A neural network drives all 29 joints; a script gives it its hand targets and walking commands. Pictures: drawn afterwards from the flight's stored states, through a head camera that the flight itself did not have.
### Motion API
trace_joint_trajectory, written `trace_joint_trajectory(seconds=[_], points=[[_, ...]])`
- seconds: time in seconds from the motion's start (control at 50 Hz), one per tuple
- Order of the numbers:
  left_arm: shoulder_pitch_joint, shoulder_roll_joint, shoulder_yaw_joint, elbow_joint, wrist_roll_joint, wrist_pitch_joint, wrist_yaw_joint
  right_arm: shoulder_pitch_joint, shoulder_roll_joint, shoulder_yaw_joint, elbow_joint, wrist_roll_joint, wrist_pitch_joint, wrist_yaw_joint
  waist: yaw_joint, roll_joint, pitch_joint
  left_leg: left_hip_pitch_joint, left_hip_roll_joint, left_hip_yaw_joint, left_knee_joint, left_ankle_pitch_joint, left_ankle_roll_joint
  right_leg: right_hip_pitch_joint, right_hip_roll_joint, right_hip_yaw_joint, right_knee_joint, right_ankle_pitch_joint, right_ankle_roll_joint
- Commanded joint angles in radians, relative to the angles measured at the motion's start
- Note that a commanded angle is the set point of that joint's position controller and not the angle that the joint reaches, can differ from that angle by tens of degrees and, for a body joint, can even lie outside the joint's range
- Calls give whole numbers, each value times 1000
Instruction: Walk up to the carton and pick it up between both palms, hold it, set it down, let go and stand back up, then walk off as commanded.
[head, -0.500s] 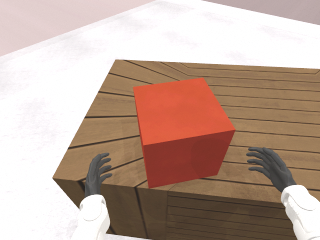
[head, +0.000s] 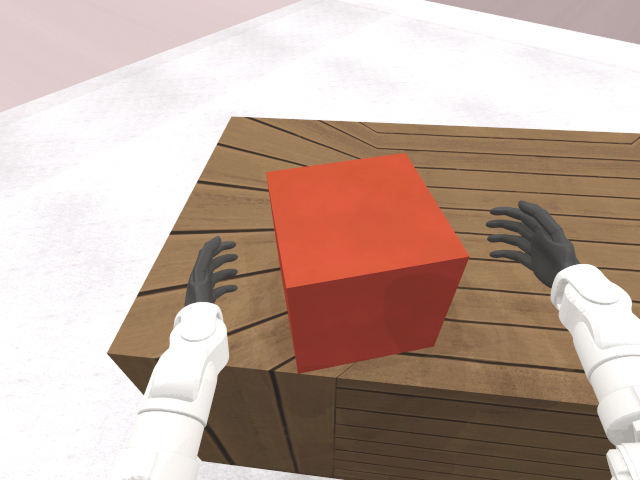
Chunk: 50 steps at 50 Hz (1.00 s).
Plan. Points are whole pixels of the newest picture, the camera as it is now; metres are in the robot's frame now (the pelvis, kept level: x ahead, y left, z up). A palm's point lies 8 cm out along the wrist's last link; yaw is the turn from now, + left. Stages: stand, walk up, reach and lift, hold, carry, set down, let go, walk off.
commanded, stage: reach and lift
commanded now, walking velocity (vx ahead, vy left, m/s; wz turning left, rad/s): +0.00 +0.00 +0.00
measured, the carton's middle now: (352, 262) +0.46 -0.02 +0.00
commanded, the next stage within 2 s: none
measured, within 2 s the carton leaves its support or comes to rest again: neither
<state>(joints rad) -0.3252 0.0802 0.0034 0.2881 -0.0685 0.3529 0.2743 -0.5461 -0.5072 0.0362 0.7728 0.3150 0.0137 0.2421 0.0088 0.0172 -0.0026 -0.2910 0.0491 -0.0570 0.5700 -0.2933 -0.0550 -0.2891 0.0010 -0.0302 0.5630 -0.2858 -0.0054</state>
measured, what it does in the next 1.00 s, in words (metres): stands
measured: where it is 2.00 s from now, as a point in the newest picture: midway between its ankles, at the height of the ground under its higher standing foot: outside the picture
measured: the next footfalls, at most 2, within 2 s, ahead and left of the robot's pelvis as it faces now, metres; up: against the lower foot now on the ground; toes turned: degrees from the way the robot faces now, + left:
none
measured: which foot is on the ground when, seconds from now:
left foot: down 0.00-1.00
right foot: down 0.00-1.00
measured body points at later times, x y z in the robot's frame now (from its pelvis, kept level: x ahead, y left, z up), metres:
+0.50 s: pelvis +0.00 +0.00 +0.00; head +0.01 -0.01 +0.45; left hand +0.39 +0.18 +0.12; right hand +0.43 -0.25 +0.15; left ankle +0.01 +0.16 -0.73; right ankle +0.01 -0.12 -0.73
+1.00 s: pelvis +0.00 +0.00 +0.00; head +0.04 -0.01 +0.45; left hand +0.43 +0.19 +0.12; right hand +0.46 -0.24 +0.15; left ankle +0.01 +0.16 -0.73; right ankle +0.01 -0.12 -0.73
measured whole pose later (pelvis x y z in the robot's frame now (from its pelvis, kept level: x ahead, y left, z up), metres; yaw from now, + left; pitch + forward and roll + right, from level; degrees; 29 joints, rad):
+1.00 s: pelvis +0.00 +0.00 +0.00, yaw +0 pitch +4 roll -1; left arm -0.80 0.19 0.04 0.73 -0.16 0.39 0.25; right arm -0.99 -0.54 0.15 1.06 0.34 0.18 0.20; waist 0.04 0.04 0.00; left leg -0.34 0.05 -0.06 0.55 -0.28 -0.06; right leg -0.33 0.00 -0.03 0.54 -0.27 -0.01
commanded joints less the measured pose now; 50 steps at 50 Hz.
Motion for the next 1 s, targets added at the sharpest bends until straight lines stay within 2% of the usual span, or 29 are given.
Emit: trace_joint_trajectory(seconds=[0.0, 0.04, 0.06, 0.1, 0.12, 0.18, 0.2, 0.26, 0.3, 0.38, 0.4, 0.42, 0.44, 0.52, 0.56, 0.58, 0.62, 0.64, 0.66, 0.68, 0.74, 0.76, 0.8, 0.82, 0.84, 0.86, 0.9, 0.92, 0.98], points=[[-494, 103, 107, -204, -80, 13, 0, -481, -344, -69, -68, 118, 5, -28, 122, -73, -507, 39, -44, 105, -185, 354, -12, 180, 93, 36, -125, 489, -27], [-563, 125, 119, -206, -91, 26, -10, -534, -327, -52, -82, 124, 20, -36, 131, -73, -513, 6, -47, 109, -183, 347, -12, 212, 85, 44, -115, 519, -25], [-470, 100, 115, -227, -83, 28, -11, -452, -323, -52, -59, 133, 20, -35, 121, -64, -503, 11, -48, 113, -184, 377, -18, 232, 91, 40, -114, 577, -16], [-477, 135, 154, -271, -74, 34, -21, -487, -314, -35, -134, 154, 17, -48, 144, -111, -556, 2, -57, 115, -179, 437, -16, 289, 86, 47, -104, 685, -6], [-544, 140, 140, -229, -89, 48, -29, -558, -335, -45, -114, 158, 30, -53, 123, -100, -531, -36, -60, 115, -187, 404, -15, 294, 86, 52, -100, 682, -5], [-596, 166, 167, -158, -84, 56, -29, -636, -323, -23, -87, 160, 43, -58, 152, -91, -496, -85, -61, 116, -203, 335, -2, 280, 82, 56, -104, 605, -7], [-604, 177, 182, -203, -92, 58, -25, -650, -331, -25, -131, 172, 42, -50, 169, -103, -547, -72, -62, 122, -200, 360, -5, 287, 86, 56, -100, 634, -5], [-636, 173, 147, -220, -114, 59, -22, -668, -324, -21, -137, 184, 52, -55, 163, -91, -588, -11, -54, 103, -178, 442, -15, 241, 95, 46, -108, 648, -10], [-716, 178, 143, -150, -126, 77, -15, -730, -353, -49, -67, 167, 74, -54, 150, -71, -549, -36, -49, 109, -192, 343, -14, 181, 98, 37, -121, 501, -16], [-793, 199, 145, -14, -127, 108, -13, -790, -277, 34, -22, 180, 126, -48, 208, -87, -476, -57, -40, 113, -201, 261, -2, 137, 90, 49, -154, 354, -22], [-721, 189, 153, -16, -120, 115, -15, -732, -293, 24, 26, 172, 138, -44, 193, -98, -456, -40, -41, 111, -207, 266, 0, 154, 85, 50, -157, 385, -21], [-875, 215, 148, 17, -129, 114, -13, -858, -285, 15, 25, 167, 146, -48, 194, -83, -463, -82, -39, 116, -205, 235, -2, 135, 88, 50, -158, 338, -25], [-840, 224, 167, -1, -128, 107, -10, -809, -272, 25, 34, 163, 153, -45, 197, -109, -479, -54, -42, 116, -202, 253, 0, 132, 90, 43, -158, 351, -22], [-871, 222, 143, -32, -138, 112, 3, -835, -287, -15, 50, 163, 152, -49, 186, -51, -561, -33, -43, 117, -172, 336, -20, 115, 93, 24, -142, 442, -26], [-912, 255, 165, 16, -139, 108, 1, -867, -265, 6, 12, 169, 155, -59, 201, -79, -571, -42, -44, 112, -170, 325, -12, 128, 93, 26, -144, 431, -27], [-975, 265, 153, 40, -151, 112, -1, -909, -269, 3, 35, 168, 165, -60, 180, -76, -548, -76, -49, 113, -171, 279, -13, 117, 89, 25, -146, 399, -26], [-890, 250, 168, 117, -123, 128, -10, -859, -244, 28, 87, 159, 175, -63, 199, -77, -506, -75, -45, 113, -184, 268, -5, 132, 84, 30, -149, 403, -22], [-1012, 273, 157, 67, -143, 119, -5, -968, -262, 18, 41, 166, 168, -66, 194, -79, -568, -85, -43, 111, -175, 292, -9, 130, 87, 28, -140, 417, -25], [-1004, 249, 134, 139, -150, 123, -3, -960, -268, 18, 105, 154, 175, -56, 188, -52, -528, -104, -39, 112, -184, 265, -10, 105, 86, 23, -140, 381, -26], [-1040, 274, 149, 113, -150, 113, 3, -963, -257, 34, 109, 161, 183, -55, 215, -48, -574, -78, -37, 112, -177, 300, -12, 107, 88, 26, -147, 376, -32], [-1054, 273, 132, 95, -180, 88, -1, -982, -225, 54, 48, 174, 170, -58, 205, -71, -648, -80, -44, 107, -160, 341, -7, 125, 80, 22, -114, 486, -27], [-1004, 262, 135, 197, -170, 93, -4, -946, -219, 74, 130, 181, 178, -58, 203, -74, -580, -95, -42, 101, -159, 342, -8, 117, 85, 17, -119, 485, -23], [-1022, 260, 129, 178, -175, 79, -7, -962, -221, 65, 117, 167, 167, -59, 198, -64, -626, -95, -42, 105, -156, 336, -10, 113, 84, 11, -120, 471, -23], [-1011, 249, 109, 358, -173, 72, -20, -954, -177, 76, 222, 157, 174, -61, 183, -97, -518, -150, -39, 95, -162, 277, 5, 71, 77, 15, -125, 401, -22], [-1041, 247, 109, 269, -167, 54, -16, -963, -189, 52, 203, 152, 163, -58, 185, -49, -594, -112, -37, 102, -166, 289, -2, 63, 79, 4, -130, 382, -24], [-948, 228, 110, 320, -162, 51, -18, -887, -175, 87, 227, 154, 163, -47, 208, -67, -558, -102, -36, 99, -160, 326, -4, 61, 81, 3, -135, 385, -28], [-976, 243, 127, 214, -166, 11, -15, -926, -191, 86, 141, 157, 123, -54, 216, -55, -697, -70, -39, 107, -141, 414, -16, 107, 84, 1, -110, 516, -25], [-942, 223, 118, 330, -160, -16, -26, -901, -141, 104, 203, 159, 110, -57, 206, -89, -625, -141, -44, 104, -128, 394, -11, 116, 79, 7, -101, 535, -16], [-937, 227, 130, 359, -158, -111, -33, -906, -132, 98, 166, 139, 39, -63, 194, -77, -726, -192, -53, 106, -107, 431, -12, 161, 76, 16, -67, 647, -5]])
